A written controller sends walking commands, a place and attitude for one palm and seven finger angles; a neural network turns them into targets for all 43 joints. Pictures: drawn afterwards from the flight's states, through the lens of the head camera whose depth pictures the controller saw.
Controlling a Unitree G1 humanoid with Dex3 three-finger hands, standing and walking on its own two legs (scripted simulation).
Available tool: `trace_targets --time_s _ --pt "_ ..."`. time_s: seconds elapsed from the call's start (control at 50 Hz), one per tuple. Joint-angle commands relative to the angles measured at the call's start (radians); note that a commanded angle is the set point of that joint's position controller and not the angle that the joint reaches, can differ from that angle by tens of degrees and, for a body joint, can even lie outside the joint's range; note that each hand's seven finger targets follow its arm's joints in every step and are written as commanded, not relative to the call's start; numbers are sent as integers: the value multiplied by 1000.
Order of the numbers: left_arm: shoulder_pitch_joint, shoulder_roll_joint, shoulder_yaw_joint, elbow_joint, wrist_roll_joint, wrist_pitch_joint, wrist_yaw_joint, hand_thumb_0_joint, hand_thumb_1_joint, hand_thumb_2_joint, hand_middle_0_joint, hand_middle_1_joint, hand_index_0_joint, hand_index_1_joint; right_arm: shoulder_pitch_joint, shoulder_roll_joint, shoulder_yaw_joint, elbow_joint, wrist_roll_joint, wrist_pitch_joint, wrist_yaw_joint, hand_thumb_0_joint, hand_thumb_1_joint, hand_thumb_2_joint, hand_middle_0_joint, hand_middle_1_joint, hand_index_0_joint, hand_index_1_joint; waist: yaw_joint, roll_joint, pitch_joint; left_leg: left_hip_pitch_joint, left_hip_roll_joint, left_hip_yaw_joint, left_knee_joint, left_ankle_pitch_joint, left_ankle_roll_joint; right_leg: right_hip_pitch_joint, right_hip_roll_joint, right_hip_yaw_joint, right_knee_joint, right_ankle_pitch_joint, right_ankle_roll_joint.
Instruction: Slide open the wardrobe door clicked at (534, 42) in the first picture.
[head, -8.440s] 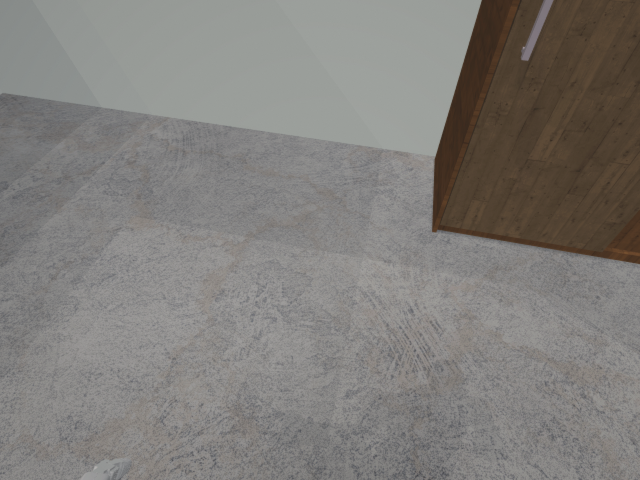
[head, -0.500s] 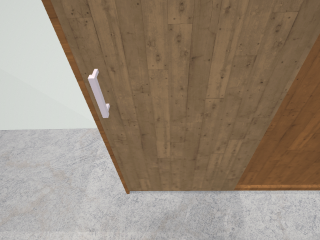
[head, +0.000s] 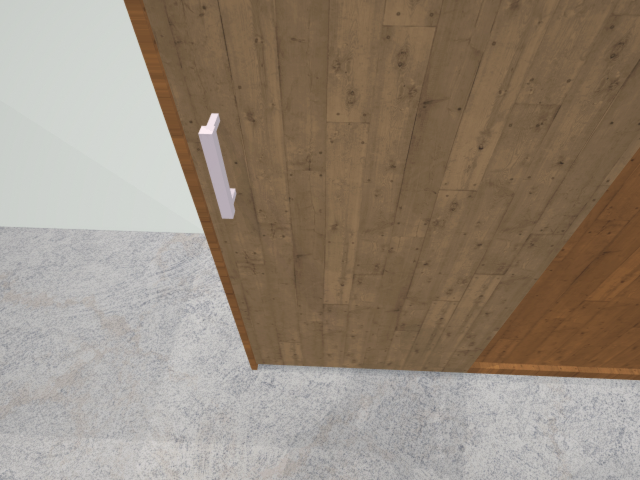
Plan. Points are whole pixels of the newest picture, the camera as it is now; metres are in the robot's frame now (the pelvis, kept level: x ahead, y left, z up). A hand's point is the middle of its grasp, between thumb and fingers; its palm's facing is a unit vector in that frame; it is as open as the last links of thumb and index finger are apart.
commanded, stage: come to a stop and stand still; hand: left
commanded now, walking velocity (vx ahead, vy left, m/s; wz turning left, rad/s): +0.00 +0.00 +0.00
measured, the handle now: (221, 168) +0.52 +0.18 +0.10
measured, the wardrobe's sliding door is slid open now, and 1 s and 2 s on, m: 0.00 0.00 0.00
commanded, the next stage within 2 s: look again from close up in 1.04 s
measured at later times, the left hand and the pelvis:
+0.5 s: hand out of the picture -0.01 +0.15 -0.17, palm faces +0.05 -0.98 -0.19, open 7.3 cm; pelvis -0.01 -0.02 +0.00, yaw +1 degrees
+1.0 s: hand out of the picture -0.02 +0.18 -0.17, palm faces +0.04 -0.98 -0.19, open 7.3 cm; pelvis -0.02 +0.00 +0.01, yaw +0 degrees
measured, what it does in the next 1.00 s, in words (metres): stands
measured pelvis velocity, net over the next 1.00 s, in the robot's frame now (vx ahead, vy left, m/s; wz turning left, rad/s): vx -0.02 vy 0.00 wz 0.01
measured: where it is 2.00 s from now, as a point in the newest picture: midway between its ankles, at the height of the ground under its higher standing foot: outside the picture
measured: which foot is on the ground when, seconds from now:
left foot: down 0.00-1.00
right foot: down 0.00-1.00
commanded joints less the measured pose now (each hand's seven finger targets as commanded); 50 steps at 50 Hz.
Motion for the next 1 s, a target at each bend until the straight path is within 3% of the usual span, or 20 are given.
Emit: trace_targets --time_s 0.0,0.08,0.14,0.28,0.52,0.7,0.98 --pt "85 93 9 -9 -7 -22 16 0 900 900 -200 -300 -200 -300 69 -97 -16 -17 2 -2 -3 0 -900 -900 200 300 200 300 7 -101 -55 -61 88 -30 -40 330 13 123 -127 87 -48 501 -17" --pt "55 90 6 -16 -8 -23 20 0 900 900 -200 -300 -200 -300 63 -86 -7 3 0 -3 1 0 -900 -900 200 300 200 300 6 -21 -40 -51 88 -34 -72 312 13 107 -110 88 -74 397 -13" --pt "48 91 3 -15 -7 -23 21 0 900 900 -200 -300 -200 -300 59 -82 -5 9 -2 -1 4 0 -900 -900 200 300 200 300 8 -7 -25 -48 88 -35 -88 268 15 98 -103 91 -106 333 -14" --pt "49 104 0 -15 -8 -28 22 0 900 900 -200 -300 -200 -300 65 -87 0 11 -2 1 7 0 -900 -900 200 300 200 300 8 -9 -7 -52 79 -30 -99 219 9 92 -109 103 -143 297 -19" --pt "61 104 0 -19 -7 -28 20 0 900 900 -200 -300 -200 -300 79 -97 1 7 -3 2 11 0 -900 -900 200 300 200 300 8 -11 36 -65 70 -33 -116 151 15 47 -99 118 -201 105 -20" --pt "70 106 2 -21 -6 -29 20 0 900 900 -200 -300 -200 -300 95 -104 0 7 -2 -5 13 0 -900 -900 200 300 200 300 11 -5 33 -86 68 -42 -128 137 22 54 -98 110 -198 72 -19" --pt "53 131 7 -31 -3 -32 18 0 900 900 -200 -300 -200 -300 71 -146 -10 -8 0 -17 13 0 -900 -900 200 300 200 300 17 5 27 -94 81 -66 -148 158 34 67 -97 94 -161 130 -17"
